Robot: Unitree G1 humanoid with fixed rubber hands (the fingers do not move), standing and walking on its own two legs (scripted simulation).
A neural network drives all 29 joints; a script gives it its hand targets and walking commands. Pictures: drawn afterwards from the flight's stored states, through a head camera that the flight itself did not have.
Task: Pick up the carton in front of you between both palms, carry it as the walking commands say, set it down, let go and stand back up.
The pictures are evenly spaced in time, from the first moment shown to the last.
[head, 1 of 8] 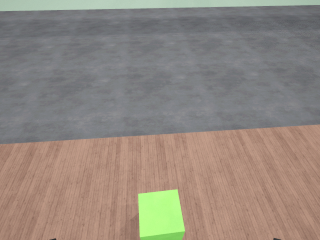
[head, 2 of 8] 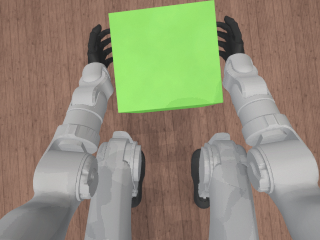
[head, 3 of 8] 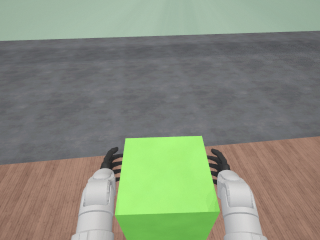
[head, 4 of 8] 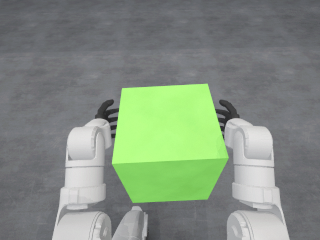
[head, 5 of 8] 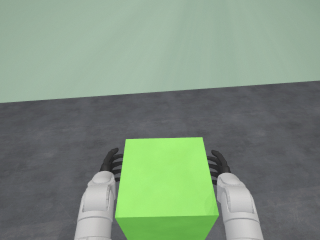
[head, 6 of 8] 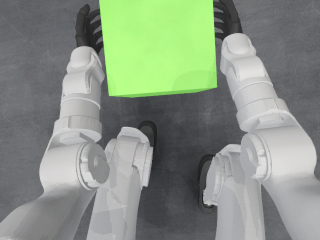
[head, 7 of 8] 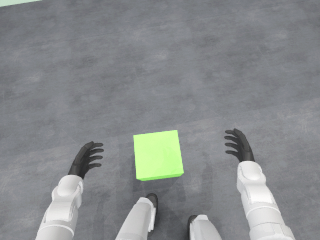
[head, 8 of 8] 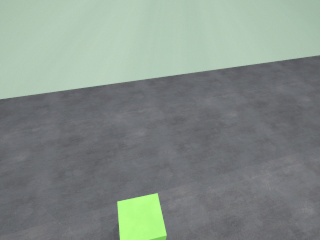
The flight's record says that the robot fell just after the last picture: no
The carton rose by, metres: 0.69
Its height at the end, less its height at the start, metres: -0.05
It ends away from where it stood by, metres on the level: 2.67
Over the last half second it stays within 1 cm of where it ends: yes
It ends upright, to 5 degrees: yes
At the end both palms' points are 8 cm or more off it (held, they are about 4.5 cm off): yes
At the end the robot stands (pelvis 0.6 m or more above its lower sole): yes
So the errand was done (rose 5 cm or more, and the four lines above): yes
